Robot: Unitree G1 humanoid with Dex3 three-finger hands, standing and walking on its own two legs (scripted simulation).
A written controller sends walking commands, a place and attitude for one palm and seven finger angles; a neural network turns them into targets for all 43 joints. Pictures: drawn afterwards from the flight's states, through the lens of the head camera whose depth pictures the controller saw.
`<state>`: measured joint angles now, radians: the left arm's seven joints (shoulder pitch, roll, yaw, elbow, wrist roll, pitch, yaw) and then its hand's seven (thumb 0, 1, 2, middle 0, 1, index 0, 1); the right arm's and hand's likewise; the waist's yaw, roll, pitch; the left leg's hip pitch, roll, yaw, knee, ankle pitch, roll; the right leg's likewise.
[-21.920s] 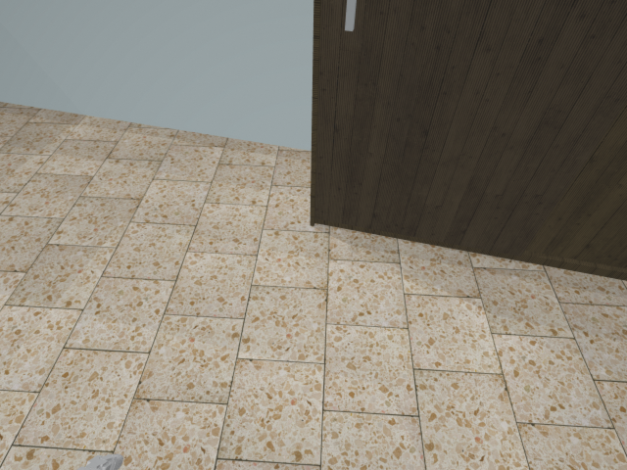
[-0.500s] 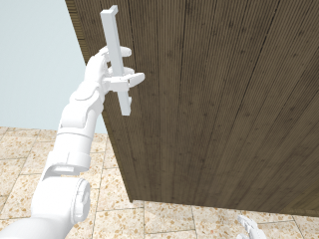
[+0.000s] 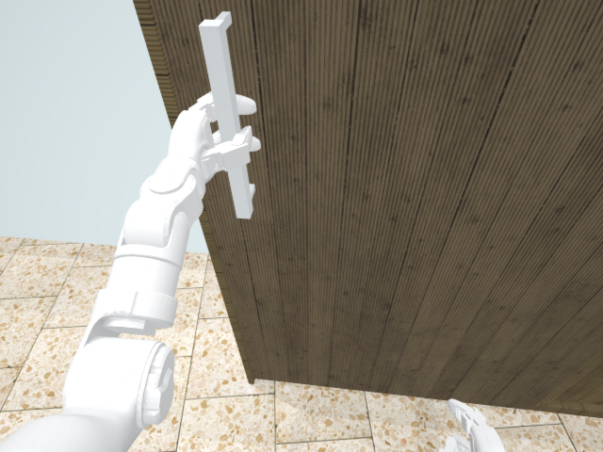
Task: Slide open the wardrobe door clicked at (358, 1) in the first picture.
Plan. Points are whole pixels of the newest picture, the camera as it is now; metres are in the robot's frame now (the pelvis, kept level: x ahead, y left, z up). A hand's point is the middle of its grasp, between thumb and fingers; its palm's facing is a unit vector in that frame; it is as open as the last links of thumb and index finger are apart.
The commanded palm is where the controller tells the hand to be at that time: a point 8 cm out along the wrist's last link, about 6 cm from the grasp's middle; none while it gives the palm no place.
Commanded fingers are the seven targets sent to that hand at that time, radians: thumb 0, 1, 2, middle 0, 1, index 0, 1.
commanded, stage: grip the handle and tug to test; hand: left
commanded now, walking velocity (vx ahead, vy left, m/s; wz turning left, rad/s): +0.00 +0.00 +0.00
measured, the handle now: (235, 129) +0.47 +0.12 +0.22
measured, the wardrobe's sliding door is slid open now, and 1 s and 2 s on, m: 0.00 0.00 0.08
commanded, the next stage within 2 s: tug the door sideways, standing still in 0.48 s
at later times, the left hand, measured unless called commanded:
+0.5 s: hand (243, 149) +0.42 +0.10 +0.22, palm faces -0.05 -1.00 -0.01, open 5.7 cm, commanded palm +0.37 +0.15 +0.23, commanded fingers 0.00 0.90 0.90 -0.45 -1.40 -0.45 -1.40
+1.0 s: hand (244, 149) +0.42 +0.10 +0.22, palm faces -0.01 -1.00 -0.05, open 5.8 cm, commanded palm +0.39 +0.11 +0.23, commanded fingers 0.00 0.90 0.90 -0.45 -1.40 -0.45 -1.40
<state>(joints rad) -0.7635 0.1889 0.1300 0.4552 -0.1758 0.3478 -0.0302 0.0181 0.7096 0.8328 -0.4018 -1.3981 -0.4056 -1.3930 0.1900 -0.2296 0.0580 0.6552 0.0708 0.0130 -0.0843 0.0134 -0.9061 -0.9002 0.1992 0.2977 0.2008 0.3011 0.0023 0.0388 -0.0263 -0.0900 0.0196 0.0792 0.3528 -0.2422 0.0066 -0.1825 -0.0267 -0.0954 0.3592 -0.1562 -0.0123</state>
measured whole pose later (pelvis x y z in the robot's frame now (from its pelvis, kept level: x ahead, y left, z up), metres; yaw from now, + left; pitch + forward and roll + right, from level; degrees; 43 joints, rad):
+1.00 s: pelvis +0.02 +0.00 +0.00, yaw +2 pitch -1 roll +0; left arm -0.72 0.11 0.04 0.28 -0.14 0.45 0.04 0.00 0.74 0.82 -0.39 -1.40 -0.32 -1.40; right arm 0.13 -0.21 0.05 0.65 0.05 0.05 -0.05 0.01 -0.91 -0.90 0.20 0.30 0.20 0.30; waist 0.04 0.05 -0.03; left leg -0.09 0.01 0.03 0.39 -0.28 0.01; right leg -0.17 -0.05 -0.13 0.41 -0.22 0.00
